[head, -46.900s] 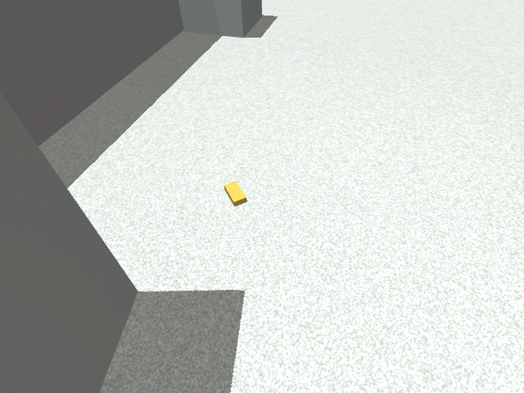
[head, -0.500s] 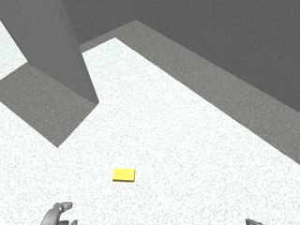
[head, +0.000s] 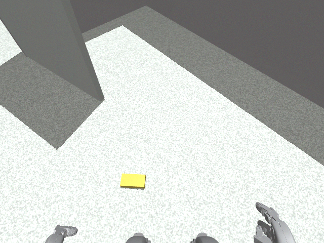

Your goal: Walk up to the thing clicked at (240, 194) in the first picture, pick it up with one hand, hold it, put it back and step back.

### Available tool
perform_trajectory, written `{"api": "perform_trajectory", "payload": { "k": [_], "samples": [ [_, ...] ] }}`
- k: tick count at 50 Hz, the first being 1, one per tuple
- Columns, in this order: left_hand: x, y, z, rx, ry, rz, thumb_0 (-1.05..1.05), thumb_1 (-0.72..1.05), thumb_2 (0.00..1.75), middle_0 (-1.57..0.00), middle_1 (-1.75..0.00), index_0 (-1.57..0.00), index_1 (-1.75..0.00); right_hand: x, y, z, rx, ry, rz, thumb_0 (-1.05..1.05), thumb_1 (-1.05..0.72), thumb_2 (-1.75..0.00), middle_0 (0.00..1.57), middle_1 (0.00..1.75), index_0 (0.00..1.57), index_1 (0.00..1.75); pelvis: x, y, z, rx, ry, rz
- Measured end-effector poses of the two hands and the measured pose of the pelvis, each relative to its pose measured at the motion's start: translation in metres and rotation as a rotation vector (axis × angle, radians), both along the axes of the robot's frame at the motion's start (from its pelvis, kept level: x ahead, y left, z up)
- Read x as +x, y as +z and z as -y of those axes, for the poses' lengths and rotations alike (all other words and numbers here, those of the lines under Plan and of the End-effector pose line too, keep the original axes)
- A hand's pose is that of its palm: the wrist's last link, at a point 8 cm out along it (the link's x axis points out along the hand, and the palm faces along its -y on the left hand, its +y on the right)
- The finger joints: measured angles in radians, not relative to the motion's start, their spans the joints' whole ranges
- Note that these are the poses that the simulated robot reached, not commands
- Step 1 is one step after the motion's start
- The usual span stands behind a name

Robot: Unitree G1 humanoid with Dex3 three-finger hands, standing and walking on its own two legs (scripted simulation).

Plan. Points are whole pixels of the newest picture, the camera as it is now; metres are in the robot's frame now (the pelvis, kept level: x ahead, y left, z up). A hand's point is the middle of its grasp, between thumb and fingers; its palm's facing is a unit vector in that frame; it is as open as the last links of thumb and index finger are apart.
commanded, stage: rise first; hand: left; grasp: from above
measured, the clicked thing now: (133, 180) +0.50 +0.18 -0.69
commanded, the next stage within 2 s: none
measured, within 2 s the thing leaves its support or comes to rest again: neither
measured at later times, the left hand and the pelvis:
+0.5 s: hand (92, 223) +0.23 +0.26 -0.30, palm faces -0.44 -0.55 -0.71, open 14.1 cm; pelvis -0.05 +0.00 -0.16, yaw -1 degrees
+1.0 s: hand (107, 196) +0.36 +0.26 -0.46, palm faces -0.50 -0.09 -0.86, open 13.8 cm; pelvis -0.10 +0.00 -0.31, yaw -4 degrees
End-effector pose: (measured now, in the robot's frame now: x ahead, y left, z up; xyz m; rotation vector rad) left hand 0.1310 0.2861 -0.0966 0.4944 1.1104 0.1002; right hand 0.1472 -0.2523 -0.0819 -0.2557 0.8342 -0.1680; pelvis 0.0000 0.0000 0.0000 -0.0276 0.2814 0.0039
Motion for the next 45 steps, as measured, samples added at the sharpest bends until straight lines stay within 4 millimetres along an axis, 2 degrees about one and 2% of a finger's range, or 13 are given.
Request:
{"api": "perform_trajectory", "payload": {
  "k": [6,11,15,22,28,34,39,45],
  "samples": [
    [0.001,-0.011,-0.001,0.032,-0.038,-0.001,0.00,-0.54,0.99,-0.10,-1.04,-0.09,-1.04,0.008,-0.011,-0.006,0.001,0.026,0.033,0.01,-0.90,-0.89,0.21,0.30,0.20,0.30,-0.003,-0.015,-0.001,-0.007,0.003,-0.039],
    [0.014,-0.039,-0.005,0.084,-0.125,-0.002,0.00,-0.55,0.98,-0.11,-1.03,-0.11,-1.04,0.012,-0.031,-0.006,-0.006,0.061,0.054,0.01,-0.90,-0.89,0.21,0.30,0.20,0.30,-0.010,-0.037,-0.001,-0.009,0.005,-0.096],
    [0.036,-0.075,-0.008,0.141,-0.237,0.023,0.00,-0.55,0.98,-0.12,-1.03,-0.11,-1.04,0.011,-0.064,0.000,-0.016,0.089,0.046,0.01,-0.90,-0.89,0.21,0.30,0.20,0.30,-0.019,-0.069,0.000,-0.007,0.002,-0.160],
    [0.089,-0.134,-0.004,0.259,-0.433,0.130,0.00,-0.55,0.99,-0.12,-1.04,-0.11,-1.05,-0.005,-0.143,0.014,-0.021,0.085,-0.025,0.01,-0.91,-0.90,0.21,0.30,0.20,0.30,-0.039,-0.134,0.002,-0.004,-0.005,-0.255],
    [0.127,-0.177,0.000,0.357,-0.570,0.171,0.00,-0.56,1.00,-0.11,-1.06,-0.11,-1.06,-0.038,-0.212,0.022,0.002,0.061,-0.136,0.01,-0.91,-0.90,0.21,0.30,0.20,0.30,-0.058,-0.182,0.006,-0.005,-0.012,-0.310],
    [0.161,-0.218,0.004,0.432,-0.717,0.190,0.00,-0.55,1.00,-0.12,-1.06,-0.11,-1.06,-0.088,-0.269,0.027,0.014,0.035,-0.270,0.01,-0.91,-0.90,0.21,0.30,0.20,0.30,-0.076,-0.227,0.009,-0.007,-0.018,-0.334],
    [0.186,-0.252,0.009,0.476,-0.837,0.220,0.00,-0.51,0.99,-0.13,-1.04,-0.13,-1.04,-0.133,-0.302,0.033,-0.002,0.008,-0.382,0.00,-0.90,-0.90,0.21,0.30,0.20,0.30,-0.088,-0.262,0.010,-0.017,-0.026,-0.336],
    [0.214,-0.285,0.014,0.529,-0.945,0.277,0.00,-0.46,0.98,-0.13,-1.01,-0.14,-1.01,-0.179,-0.325,0.037,-0.037,-0.041,-0.504,0.00,-0.88,-0.89,0.21,0.30,0.20,0.30,-0.096,-0.296,0.007,-0.037,-0.036,-0.331]
  ]
}}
